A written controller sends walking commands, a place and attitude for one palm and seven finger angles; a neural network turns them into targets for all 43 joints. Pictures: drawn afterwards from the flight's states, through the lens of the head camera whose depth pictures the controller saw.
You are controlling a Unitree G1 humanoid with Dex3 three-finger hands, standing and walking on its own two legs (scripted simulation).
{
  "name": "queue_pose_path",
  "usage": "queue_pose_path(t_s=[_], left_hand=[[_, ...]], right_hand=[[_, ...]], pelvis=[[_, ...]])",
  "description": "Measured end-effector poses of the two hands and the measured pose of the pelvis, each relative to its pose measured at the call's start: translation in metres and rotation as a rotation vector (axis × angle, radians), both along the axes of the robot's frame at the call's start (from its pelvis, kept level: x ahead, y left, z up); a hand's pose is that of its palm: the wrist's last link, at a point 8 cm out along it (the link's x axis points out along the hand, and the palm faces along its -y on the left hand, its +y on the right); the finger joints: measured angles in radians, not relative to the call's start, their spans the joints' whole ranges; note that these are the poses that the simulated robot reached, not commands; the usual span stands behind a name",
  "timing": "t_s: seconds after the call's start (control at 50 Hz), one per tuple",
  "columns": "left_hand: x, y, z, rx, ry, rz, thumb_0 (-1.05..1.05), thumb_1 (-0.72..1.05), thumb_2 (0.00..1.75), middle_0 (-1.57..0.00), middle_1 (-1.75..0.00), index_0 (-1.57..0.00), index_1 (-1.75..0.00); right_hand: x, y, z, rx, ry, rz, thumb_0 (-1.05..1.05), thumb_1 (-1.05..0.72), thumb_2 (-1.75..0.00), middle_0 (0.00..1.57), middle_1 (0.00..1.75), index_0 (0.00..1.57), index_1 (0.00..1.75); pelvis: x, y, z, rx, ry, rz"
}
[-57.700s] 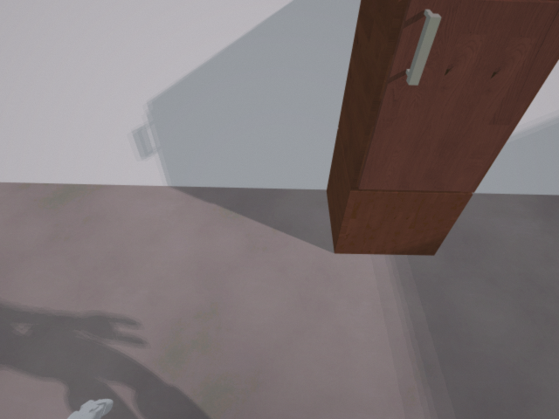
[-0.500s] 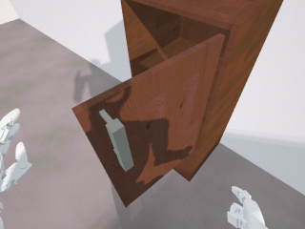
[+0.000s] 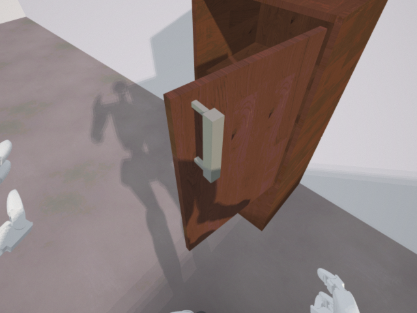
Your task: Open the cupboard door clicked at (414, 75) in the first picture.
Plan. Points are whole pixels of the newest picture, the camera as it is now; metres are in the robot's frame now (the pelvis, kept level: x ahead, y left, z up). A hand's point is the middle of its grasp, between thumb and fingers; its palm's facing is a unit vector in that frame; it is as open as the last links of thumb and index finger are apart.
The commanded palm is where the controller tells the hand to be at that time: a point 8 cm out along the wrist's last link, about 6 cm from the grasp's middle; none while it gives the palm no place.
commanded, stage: step back with the hand held close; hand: left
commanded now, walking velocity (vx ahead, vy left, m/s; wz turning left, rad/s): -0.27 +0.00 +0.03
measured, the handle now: (205, 143) +0.37 +0.04 +0.16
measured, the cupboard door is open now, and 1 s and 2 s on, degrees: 81 81 81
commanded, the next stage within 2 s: stop stepping back and stand still in 0.20 s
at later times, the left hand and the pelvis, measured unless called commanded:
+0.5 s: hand out of the picture +0.11 +0.31 +0.18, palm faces +0.39 -0.88 -0.27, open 7.5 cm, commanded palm +0.03 +0.36 +0.18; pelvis -0.12 +0.06 +0.01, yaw -2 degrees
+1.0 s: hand out of the picture +0.08 +0.29 +0.16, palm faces +0.32 -0.88 -0.35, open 7.5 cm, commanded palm +0.03 +0.34 +0.18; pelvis -0.15 +0.06 -0.01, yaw -9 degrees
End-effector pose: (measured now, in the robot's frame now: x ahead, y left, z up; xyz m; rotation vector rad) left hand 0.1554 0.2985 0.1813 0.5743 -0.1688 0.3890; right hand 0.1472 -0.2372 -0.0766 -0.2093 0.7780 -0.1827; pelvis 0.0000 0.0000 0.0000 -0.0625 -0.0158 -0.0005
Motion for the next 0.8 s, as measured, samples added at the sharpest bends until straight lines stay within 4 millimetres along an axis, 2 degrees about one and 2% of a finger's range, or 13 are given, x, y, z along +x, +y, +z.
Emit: queue_pose_path(t_s=[0.18, 0.26, 0.3, 0.34, 0.42, 0.5, 0.58, 0.64, 0.68, 0.72, 0.8], left_hand=[[-0.065, 0.018, 0.010, 0.032, -0.094, 0.014, 0.01, 0.88, 0.90, -0.22, -0.30, -0.21, -0.31], [-0.088, 0.031, 0.006, 0.032, -0.177, -0.013, 0.01, 0.88, 0.90, -0.22, -0.30, -0.21, -0.31], [-0.089, 0.043, 0.000, -0.001, -0.231, -0.027, 0.01, 0.88, 0.90, -0.22, -0.30, -0.21, -0.31], [-0.084, 0.055, -0.007, -0.046, -0.282, -0.038, 0.01, 0.88, 0.90, -0.22, -0.30, -0.21, -0.31], [-0.075, 0.067, -0.006, -0.123, -0.294, -0.051, 0.01, 0.88, 0.90, -0.21, -0.30, -0.20, -0.31], [-0.088, 0.057, 0.007, -0.148, -0.249, -0.131, 0.01, 0.89, 0.90, -0.21, -0.30, -0.20, -0.30], [-0.108, 0.046, 0.026, -0.097, -0.177, -0.213, 0.01, 0.89, 0.90, -0.21, -0.30, -0.20, -0.30], [-0.117, 0.046, 0.035, -0.016, -0.124, -0.225, 0.01, 0.89, 0.90, -0.21, -0.30, -0.20, -0.31], [-0.119, 0.047, 0.035, 0.044, -0.093, -0.219, 0.01, 0.89, 0.90, -0.21, -0.30, -0.20, -0.31], [-0.118, 0.047, 0.028, 0.093, -0.064, -0.211, 0.01, 0.89, 0.90, -0.21, -0.30, -0.20, -0.31], [-0.115, 0.050, 0.011, 0.033, 0.011, -0.174, 0.01, 0.88, 0.90, -0.22, -0.30, -0.21, -0.31]], right_hand=[[-0.031, 0.031, -0.006, 0.010, -0.006, 0.084, 0.01, -0.90, -0.90, 0.21, 0.30, 0.20, 0.30], [-0.048, 0.035, -0.002, -0.034, -0.017, 0.070, 0.01, -0.90, -0.90, 0.21, 0.30, 0.20, 0.30], [-0.058, 0.038, 0.002, -0.072, -0.048, 0.048, 0.01, -0.90, -0.90, 0.21, 0.30, 0.20, 0.30], [-0.072, 0.043, 0.004, -0.101, -0.082, 0.030, 0.01, -0.90, -0.90, 0.21, 0.30, 0.20, 0.30], [-0.114, 0.060, 0.015, -0.065, -0.073, -0.011, 0.01, -0.91, -0.90, 0.20, 0.30, 0.20, 0.30], [-0.156, 0.072, 0.030, -0.021, -0.006, -0.053, 0.01, -0.91, -0.90, 0.21, 0.30, 0.20, 0.30], [-0.183, 0.077, 0.038, -0.019, 0.055, -0.078, 0.01, -0.90, -0.90, 0.21, 0.30, 0.20, 0.30], [-0.191, 0.076, 0.032, -0.019, 0.058, -0.079, 0.01, -0.90, -0.90, 0.21, 0.30, 0.20, 0.30], [-0.192, 0.073, 0.020, -0.008, 0.042, -0.081, 0.01, -0.90, -0.90, 0.21, 0.30, 0.20, 0.30], [-0.193, 0.068, 0.005, 0.014, 0.017, -0.091, 0.01, -0.90, -0.90, 0.21, 0.30, 0.20, 0.30], [-0.203, 0.063, -0.014, 0.059, 0.013, -0.134, 0.01, -0.90, -0.90, 0.21, 0.30, 0.20, 0.30]], pelvis=[[-0.049, 0.015, -0.007, -0.008, -0.024, 0.071], [-0.065, 0.031, -0.016, 0.034, -0.039, -0.012], [-0.073, 0.042, -0.023, 0.023, -0.029, -0.036], [-0.089, 0.051, -0.027, 0.021, -0.042, -0.026], [-0.111, 0.058, -0.012, -0.008, -0.051, -0.017], [-0.121, 0.062, 0.008, -0.031, -0.006, -0.037], [-0.126, 0.064, 0.024, -0.036, 0.036, -0.070], [-0.133, 0.067, 0.025, -0.027, 0.050, -0.081], [-0.141, 0.068, 0.017, 0.007, 0.046, -0.101], [-0.153, 0.069, 0.004, 0.073, 0.041, -0.138], [-0.161, 0.072, -0.001, 0.039, 0.000, -0.141]])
